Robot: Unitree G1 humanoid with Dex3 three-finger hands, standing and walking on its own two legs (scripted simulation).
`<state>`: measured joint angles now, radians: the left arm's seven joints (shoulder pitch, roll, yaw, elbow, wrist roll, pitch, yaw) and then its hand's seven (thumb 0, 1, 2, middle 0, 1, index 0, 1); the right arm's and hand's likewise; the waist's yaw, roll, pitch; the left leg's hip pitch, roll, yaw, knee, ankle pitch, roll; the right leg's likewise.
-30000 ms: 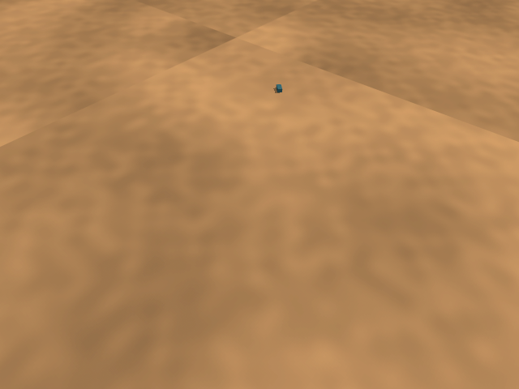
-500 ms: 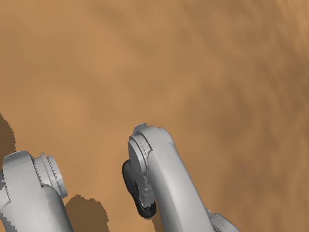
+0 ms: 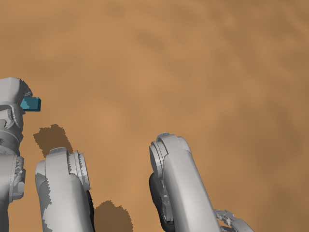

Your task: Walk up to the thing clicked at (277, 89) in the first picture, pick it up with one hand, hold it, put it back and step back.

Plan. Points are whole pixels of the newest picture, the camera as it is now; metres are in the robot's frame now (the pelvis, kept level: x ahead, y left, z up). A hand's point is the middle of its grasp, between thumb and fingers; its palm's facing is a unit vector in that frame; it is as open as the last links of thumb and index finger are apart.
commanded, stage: settle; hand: left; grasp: from above
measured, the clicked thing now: (25, 104) +0.46 +0.30 -0.21
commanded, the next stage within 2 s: lift in 0.08 s
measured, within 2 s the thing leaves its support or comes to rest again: neither
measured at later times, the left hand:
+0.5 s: hand (2, 105) +0.43 +0.30 -0.10, palm faces -0.41 -0.17 -0.90, open 6.0 cm
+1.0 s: hand out of the picture +0.36 +0.31 +0.07, palm faces -0.37 -0.18 -0.91, open 6.0 cm
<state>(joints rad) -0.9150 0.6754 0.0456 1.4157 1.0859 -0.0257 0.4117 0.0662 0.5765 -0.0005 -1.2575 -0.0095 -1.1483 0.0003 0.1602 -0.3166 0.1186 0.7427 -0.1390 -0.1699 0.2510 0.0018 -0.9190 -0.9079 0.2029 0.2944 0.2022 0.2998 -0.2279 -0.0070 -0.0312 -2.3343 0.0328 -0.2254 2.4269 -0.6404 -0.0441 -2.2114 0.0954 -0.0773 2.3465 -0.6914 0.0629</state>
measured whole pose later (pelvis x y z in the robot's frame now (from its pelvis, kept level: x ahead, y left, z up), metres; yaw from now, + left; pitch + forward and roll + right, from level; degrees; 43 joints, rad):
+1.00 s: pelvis +0.00 +0.00 +0.16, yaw +7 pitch +30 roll -5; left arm -0.54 0.51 -0.08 0.80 0.97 0.09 0.12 0.05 0.60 0.00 -1.19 -0.11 -1.11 -0.01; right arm 0.16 -0.25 -0.01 0.67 0.00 0.03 0.03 0.00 -0.90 -0.90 0.21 0.29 0.21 0.30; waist -0.08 0.05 -0.21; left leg -1.85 0.04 -0.11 1.90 -0.58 -0.03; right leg -1.76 0.03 -0.02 1.87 -0.65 0.04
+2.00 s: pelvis +0.07 +0.01 +0.41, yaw +10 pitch +10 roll -1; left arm -0.33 0.36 -0.18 0.79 0.95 0.15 0.13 0.06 0.62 0.00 -1.18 -0.08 -1.09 -0.03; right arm 0.26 -0.24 -0.03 0.75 0.04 -0.05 -0.04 0.01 -0.90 -0.90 0.21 0.30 0.21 0.30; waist -0.05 0.04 -0.09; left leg -0.65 0.04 0.00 0.83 -0.36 -0.01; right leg -0.60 -0.01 0.04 0.82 -0.39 0.04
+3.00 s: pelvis +0.07 +0.01 +0.44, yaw +9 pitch +2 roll +0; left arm -0.23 0.36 -0.22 0.58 0.96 0.15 -0.04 0.07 0.61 0.00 -1.20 -0.04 -1.11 0.00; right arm 0.21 -0.26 -0.02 0.67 0.06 0.02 -0.03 0.01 -0.90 -0.90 0.20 0.29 0.20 0.30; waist 0.01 0.05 -0.04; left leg -0.38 0.03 0.03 0.60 -0.25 -0.01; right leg -0.35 -0.02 0.06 0.61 -0.30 0.03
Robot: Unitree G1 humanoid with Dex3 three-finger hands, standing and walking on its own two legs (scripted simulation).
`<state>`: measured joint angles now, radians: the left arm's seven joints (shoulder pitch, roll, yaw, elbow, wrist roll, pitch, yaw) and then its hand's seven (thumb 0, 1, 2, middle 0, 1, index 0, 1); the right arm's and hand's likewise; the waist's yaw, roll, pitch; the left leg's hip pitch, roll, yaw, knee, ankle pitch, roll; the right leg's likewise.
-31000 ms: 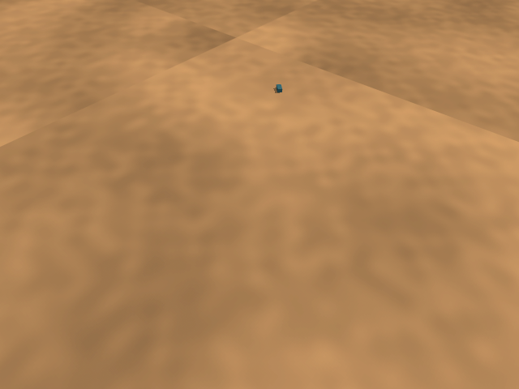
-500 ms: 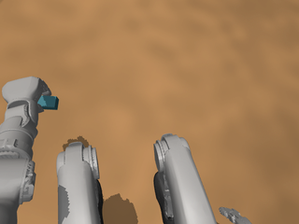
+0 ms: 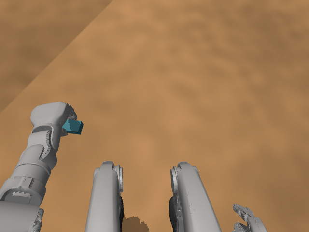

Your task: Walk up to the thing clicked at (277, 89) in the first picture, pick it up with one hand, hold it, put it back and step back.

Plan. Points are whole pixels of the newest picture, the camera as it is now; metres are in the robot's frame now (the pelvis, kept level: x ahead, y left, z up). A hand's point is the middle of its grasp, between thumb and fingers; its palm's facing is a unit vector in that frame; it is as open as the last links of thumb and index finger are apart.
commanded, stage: lift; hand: left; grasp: from above
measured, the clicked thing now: (69, 126) +0.42 +0.25 -0.13
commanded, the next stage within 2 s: hold in 0.90 s
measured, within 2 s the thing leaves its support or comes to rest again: neither
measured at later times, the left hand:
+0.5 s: hand (21, 110) +0.36 +0.26 +0.10, palm faces -0.43 -0.15 -0.89, open 6.0 cm
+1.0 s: hand (1, 73) +0.38 +0.25 +0.18, palm faces -0.41 -0.15 -0.90, open 6.0 cm
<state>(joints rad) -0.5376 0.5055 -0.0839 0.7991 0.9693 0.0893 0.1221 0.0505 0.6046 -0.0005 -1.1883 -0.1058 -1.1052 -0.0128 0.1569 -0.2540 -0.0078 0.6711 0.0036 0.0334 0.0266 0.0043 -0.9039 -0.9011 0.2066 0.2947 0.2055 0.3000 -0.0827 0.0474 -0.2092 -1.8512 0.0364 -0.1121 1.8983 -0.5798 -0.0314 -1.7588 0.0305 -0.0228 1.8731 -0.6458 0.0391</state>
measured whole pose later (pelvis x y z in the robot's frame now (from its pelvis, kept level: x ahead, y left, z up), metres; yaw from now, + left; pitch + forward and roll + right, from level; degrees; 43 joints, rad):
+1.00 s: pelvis +0.08 +0.01 +0.25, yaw +2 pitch +10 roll -1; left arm -0.33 0.36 -0.18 0.79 0.95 0.15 0.13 0.06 0.62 0.00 -1.18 -0.08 -1.09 -0.03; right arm 0.26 -0.24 -0.03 0.75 0.04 -0.05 -0.04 0.01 -0.90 -0.90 0.21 0.30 0.21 0.30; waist -0.05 0.04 -0.09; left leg -0.65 0.04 0.00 0.83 -0.36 -0.01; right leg -0.60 -0.01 0.04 0.82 -0.39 0.04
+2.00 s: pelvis +0.07 +0.01 +0.28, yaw +2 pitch +2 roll +0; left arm -0.23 0.36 -0.22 0.58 0.96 0.15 -0.04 0.07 0.61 0.00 -1.20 -0.04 -1.11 0.00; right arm 0.21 -0.26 -0.02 0.67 0.06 0.02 -0.03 0.01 -0.90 -0.90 0.20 0.29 0.20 0.30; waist 0.01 0.05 -0.04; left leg -0.38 0.03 0.03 0.60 -0.25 -0.01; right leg -0.35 -0.02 0.06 0.61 -0.30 0.03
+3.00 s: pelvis +0.10 +0.00 +0.29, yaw +2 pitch +2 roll +0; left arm -0.22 0.37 -0.22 0.52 0.96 0.17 -0.09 0.06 0.62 0.00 -1.19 -0.07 -1.09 -0.01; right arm 0.20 -0.26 -0.02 0.66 0.07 0.03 -0.03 0.01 -0.90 -0.90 0.20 0.29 0.20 0.30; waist 0.02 0.06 -0.03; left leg -0.29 0.03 0.03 0.50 -0.24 -0.02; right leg -0.26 -0.02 0.05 0.51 -0.29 0.03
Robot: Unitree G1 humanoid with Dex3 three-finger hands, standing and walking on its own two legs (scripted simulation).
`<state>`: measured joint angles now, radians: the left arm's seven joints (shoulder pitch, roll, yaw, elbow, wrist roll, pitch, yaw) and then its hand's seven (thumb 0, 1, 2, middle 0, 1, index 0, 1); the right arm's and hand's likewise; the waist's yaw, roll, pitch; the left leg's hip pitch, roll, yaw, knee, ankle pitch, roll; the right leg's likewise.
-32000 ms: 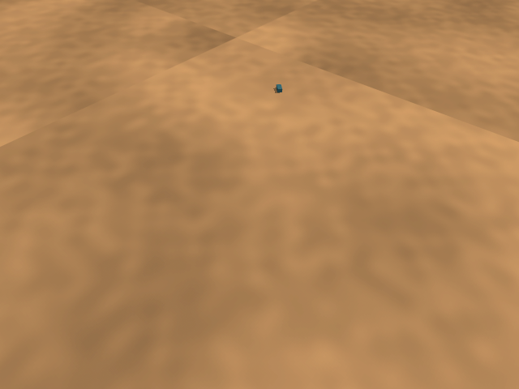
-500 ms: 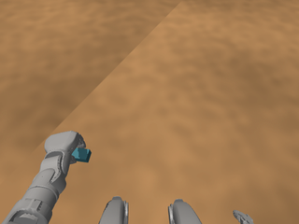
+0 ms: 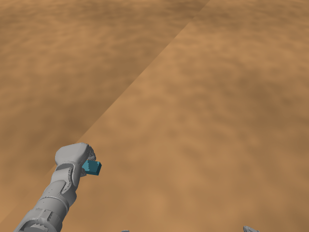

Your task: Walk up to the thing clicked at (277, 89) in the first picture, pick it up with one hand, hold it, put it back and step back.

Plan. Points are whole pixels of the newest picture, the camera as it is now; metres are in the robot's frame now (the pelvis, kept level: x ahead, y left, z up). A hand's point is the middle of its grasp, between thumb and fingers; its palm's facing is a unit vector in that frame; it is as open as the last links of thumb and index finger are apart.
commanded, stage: hold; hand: left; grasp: from above
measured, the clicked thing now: (88, 167) +0.34 +0.22 -0.11
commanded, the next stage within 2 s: crouch in 1.90 s
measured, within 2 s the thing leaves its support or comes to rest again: neither
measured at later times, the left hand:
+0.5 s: hand (75, 162) +0.32 +0.23 -0.03, palm faces -0.43 -0.10 -0.90, open 6.0 cm
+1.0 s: hand (73, 167) +0.30 +0.22 +0.00, palm faces -0.41 -0.10 -0.90, open 6.0 cm
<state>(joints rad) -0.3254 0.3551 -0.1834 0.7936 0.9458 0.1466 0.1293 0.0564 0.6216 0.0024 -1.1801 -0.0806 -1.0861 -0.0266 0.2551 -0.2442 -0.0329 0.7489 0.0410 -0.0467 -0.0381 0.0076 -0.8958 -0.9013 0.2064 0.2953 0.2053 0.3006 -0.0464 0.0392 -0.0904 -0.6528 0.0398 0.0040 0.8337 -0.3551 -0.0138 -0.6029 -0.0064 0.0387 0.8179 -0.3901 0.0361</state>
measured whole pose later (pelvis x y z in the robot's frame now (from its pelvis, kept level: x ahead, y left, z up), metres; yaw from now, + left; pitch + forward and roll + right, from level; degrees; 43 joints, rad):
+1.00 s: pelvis +0.00 +0.00 +0.03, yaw -1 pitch +2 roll +0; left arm -0.23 0.36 -0.22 0.58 0.96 0.15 -0.04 0.07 0.61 0.00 -1.20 -0.04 -1.11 0.00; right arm 0.21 -0.26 -0.02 0.67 0.06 0.02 -0.03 0.01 -0.90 -0.90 0.20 0.29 0.20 0.30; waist 0.01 0.05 -0.04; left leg -0.38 0.03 0.03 0.60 -0.25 -0.01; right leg -0.35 -0.02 0.06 0.61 -0.30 0.03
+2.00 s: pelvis +0.02 +0.00 +0.04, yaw -1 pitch +2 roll +0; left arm -0.22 0.37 -0.22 0.52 0.96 0.17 -0.09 0.06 0.62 0.00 -1.19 -0.07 -1.09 -0.01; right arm 0.20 -0.26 -0.02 0.66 0.07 0.03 -0.03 0.01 -0.90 -0.90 0.20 0.29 0.20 0.30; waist 0.02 0.06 -0.03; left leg -0.29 0.03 0.03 0.50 -0.24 -0.02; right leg -0.26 -0.02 0.05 0.51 -0.29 0.03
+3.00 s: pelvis -0.06 +0.00 -0.23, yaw -2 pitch +35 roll -4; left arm -0.80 0.43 -0.04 1.32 1.11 0.02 0.37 0.07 0.61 0.00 -1.21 0.00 -1.12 0.00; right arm 0.22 -0.22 -0.02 0.77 -0.06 -0.04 0.01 0.01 -0.88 -0.90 0.21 0.29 0.21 0.30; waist -0.17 0.05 -0.20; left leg -1.85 0.03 -0.07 1.80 -0.57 -0.01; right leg -1.77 0.02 0.02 1.78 -0.64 0.05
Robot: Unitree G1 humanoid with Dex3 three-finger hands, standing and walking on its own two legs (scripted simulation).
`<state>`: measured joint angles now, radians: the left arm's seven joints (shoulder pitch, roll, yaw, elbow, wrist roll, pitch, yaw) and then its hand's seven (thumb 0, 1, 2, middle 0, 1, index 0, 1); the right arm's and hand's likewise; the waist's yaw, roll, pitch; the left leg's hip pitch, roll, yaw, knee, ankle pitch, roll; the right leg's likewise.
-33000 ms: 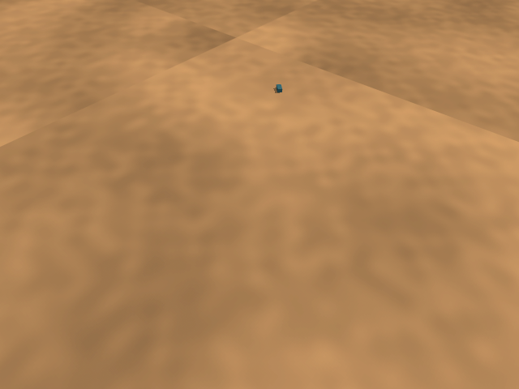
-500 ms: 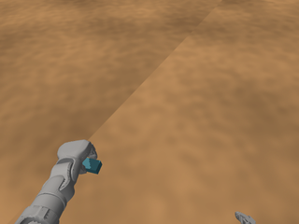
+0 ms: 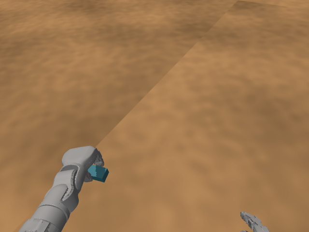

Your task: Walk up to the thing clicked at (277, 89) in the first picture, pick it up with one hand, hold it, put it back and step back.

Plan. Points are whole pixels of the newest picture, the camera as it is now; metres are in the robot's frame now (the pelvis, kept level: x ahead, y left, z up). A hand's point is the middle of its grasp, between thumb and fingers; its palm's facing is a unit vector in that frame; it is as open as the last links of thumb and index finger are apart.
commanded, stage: hold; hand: left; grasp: from above
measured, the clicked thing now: (95, 172) +0.32 +0.21 -0.07
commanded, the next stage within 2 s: crouch in 0.90 s
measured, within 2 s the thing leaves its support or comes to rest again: neither
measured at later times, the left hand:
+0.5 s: hand (85, 171) +0.29 +0.22 -0.02, palm faces -0.42 -0.12 -0.90, open 6.0 cm
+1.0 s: hand (86, 164) +0.32 +0.22 -0.02, palm faces -0.43 -0.12 -0.89, open 6.0 cm
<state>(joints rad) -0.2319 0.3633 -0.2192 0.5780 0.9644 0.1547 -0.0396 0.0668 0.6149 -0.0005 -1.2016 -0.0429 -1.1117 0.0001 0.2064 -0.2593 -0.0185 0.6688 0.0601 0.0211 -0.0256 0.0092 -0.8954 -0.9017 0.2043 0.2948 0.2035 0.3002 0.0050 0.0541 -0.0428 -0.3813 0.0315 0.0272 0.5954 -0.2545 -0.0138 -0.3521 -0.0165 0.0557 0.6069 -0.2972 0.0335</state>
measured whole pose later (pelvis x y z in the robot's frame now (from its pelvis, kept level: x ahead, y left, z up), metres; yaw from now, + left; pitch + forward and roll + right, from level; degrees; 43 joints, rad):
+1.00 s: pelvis +0.02 +0.00 +0.01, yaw +0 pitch +2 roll +0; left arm -0.22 0.37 -0.22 0.52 0.96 0.17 -0.09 0.06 0.62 0.00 -1.19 -0.07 -1.09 -0.01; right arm 0.20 -0.26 -0.02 0.66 0.07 0.03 -0.03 0.01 -0.90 -0.90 0.20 0.29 0.20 0.30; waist 0.02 0.06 -0.03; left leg -0.29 0.03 0.03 0.50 -0.24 -0.02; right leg -0.26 -0.02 0.05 0.51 -0.29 0.03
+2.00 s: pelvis -0.06 +0.01 -0.25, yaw -1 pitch +35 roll -4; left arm -0.80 0.43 -0.04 1.32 1.11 0.02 0.37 0.07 0.61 0.00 -1.21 0.00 -1.12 0.00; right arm 0.22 -0.22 -0.02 0.77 -0.06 -0.04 0.01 0.01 -0.88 -0.90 0.21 0.29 0.21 0.30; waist -0.17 0.05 -0.20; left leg -1.85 0.03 -0.07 1.80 -0.57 -0.01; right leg -1.77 0.02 0.02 1.78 -0.64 0.05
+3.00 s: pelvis -0.07 -0.01 -0.42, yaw -5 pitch +34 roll -6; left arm -0.99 0.62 0.08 1.54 1.18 -0.06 0.47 0.06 0.62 0.00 -1.19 -0.05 -1.10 0.00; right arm 0.16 -0.25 0.06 0.80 -0.15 -0.10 0.14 0.00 -0.90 -0.90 0.21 0.29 0.21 0.30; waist -0.24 -0.01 -0.07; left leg -2.32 0.03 -0.17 2.35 -0.63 -0.05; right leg -2.23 0.08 -0.03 2.32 -0.69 0.05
